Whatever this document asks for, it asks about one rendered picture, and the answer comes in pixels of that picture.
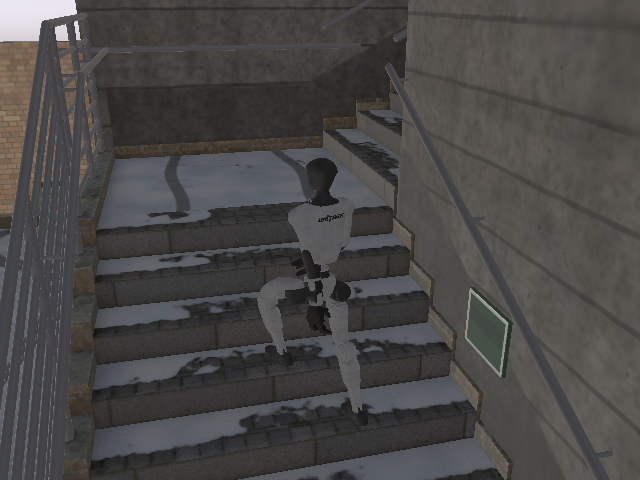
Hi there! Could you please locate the left robot hand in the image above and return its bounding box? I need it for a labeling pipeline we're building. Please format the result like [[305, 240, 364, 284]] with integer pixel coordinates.
[[306, 305, 332, 334]]

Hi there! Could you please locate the robot torso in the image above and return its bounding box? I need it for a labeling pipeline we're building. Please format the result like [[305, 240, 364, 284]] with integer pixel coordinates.
[[299, 194, 345, 301]]

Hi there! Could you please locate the robot right upper arm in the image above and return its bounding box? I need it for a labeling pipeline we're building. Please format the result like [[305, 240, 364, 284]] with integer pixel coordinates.
[[337, 197, 355, 247]]

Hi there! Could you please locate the right robot foot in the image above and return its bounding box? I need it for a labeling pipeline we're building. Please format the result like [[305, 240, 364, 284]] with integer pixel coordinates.
[[341, 402, 368, 426]]

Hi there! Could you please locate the right robot hand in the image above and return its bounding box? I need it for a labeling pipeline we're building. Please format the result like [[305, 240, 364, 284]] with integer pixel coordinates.
[[291, 258, 307, 276]]

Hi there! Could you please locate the left robot forearm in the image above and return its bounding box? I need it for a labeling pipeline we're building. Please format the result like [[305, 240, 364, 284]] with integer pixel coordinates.
[[301, 250, 323, 307]]

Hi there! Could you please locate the robot left upper arm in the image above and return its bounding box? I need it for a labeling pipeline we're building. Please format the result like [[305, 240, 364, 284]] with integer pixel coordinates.
[[288, 203, 321, 262]]

